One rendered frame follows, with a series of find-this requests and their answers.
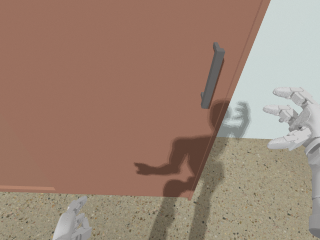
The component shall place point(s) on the wardrobe door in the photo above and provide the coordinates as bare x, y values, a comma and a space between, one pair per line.
105, 95
17, 167

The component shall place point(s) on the right robot hand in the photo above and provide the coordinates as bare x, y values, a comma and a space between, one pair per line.
309, 118

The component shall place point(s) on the handle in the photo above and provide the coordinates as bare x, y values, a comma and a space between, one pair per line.
212, 76

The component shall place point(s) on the left robot hand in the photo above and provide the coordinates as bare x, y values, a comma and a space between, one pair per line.
68, 223

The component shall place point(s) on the right robot forearm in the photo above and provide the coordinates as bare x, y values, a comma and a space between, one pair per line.
312, 152

